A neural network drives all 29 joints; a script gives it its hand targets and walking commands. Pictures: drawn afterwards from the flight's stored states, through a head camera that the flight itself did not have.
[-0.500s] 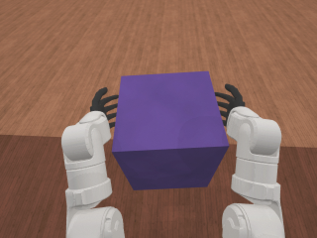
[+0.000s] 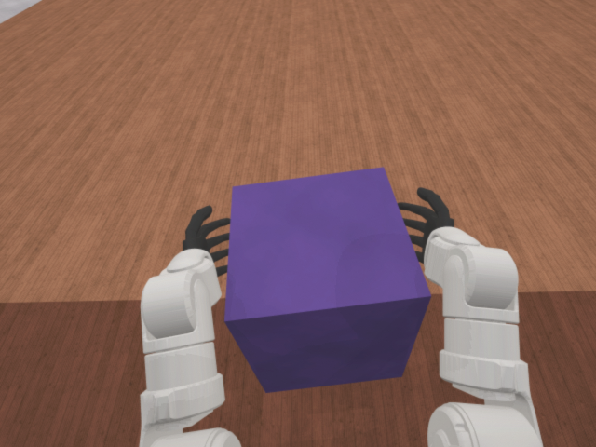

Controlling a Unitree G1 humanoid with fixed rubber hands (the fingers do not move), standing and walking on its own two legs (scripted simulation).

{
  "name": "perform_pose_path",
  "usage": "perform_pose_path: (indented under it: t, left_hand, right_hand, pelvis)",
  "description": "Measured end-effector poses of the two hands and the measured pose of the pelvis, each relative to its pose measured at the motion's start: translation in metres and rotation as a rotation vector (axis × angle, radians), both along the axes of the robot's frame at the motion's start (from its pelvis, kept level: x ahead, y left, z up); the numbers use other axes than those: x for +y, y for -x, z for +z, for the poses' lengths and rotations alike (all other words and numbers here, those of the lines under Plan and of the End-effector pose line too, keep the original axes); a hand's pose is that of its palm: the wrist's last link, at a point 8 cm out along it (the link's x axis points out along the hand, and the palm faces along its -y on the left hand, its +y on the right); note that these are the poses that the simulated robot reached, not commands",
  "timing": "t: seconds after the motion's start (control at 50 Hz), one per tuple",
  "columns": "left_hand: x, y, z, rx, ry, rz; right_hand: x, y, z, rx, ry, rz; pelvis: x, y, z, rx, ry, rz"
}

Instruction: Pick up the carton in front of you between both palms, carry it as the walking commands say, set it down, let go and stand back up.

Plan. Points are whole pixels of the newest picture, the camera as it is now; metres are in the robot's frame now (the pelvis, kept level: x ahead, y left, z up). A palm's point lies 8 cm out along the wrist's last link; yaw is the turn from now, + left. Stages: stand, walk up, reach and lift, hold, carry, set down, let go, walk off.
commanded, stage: carry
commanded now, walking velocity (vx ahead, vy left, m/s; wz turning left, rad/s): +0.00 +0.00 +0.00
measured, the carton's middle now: (321, 286) +0.34 -0.01 +0.04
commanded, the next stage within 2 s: none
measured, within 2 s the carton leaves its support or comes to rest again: neither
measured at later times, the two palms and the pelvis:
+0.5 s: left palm (166, 280) +0.30 +0.18 +0.13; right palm (415, 268) +0.30 -0.12 +0.12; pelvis -0.02 +0.02 +0.00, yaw +1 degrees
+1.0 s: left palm (159, 222) +0.37 +0.20 +0.15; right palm (390, 212) +0.38 -0.10 +0.14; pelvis +0.05 +0.04 -0.01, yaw +1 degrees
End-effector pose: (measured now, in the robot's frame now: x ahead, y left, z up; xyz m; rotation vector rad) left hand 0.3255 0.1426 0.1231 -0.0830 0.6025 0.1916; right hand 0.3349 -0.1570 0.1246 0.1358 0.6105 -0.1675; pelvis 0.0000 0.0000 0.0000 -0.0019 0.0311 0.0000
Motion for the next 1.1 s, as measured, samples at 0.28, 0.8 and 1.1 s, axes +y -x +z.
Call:
perform_pose_path:
  t: [0.28, 0.8, 1.1]
  left_hand:
    - [0.026, 0.019, -0.008, 0.031, 0.021, 0.015]
    - [0.044, 0.022, 0.016, -0.046, 0.024, 0.020]
    - [0.063, -0.082, 0.025, -0.029, 0.023, 0.060]
  right_hand:
    - [0.026, 0.020, -0.009, 0.036, 0.033, 0.023]
    - [0.044, 0.022, 0.013, -0.024, 0.027, 0.024]
    - [0.063, -0.092, 0.018, -0.001, 0.013, 0.054]
  pelvis:
    - [0.011, 0.006, -0.004, -0.036, 0.007, 0.012]
    - [0.030, 0.010, -0.010, -0.030, 0.022, 0.027]
    - [0.041, -0.086, -0.001, 0.007, 0.027, 0.031]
